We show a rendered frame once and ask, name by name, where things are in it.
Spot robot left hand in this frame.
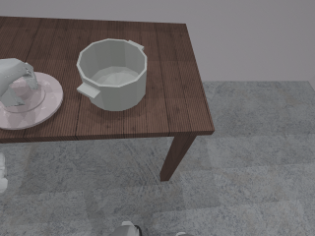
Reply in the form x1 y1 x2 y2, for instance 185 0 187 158
0 58 38 107

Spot lid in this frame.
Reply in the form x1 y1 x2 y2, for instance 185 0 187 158
0 72 64 130

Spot left robot thigh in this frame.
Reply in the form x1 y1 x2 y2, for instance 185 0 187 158
110 225 140 236

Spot pot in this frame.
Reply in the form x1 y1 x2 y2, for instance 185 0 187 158
77 38 148 111

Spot robot left shin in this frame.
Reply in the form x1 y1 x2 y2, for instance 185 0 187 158
121 221 135 227

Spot table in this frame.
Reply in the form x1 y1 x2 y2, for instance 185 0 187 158
0 16 215 182

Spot knob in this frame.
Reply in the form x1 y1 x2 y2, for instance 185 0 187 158
10 82 32 100

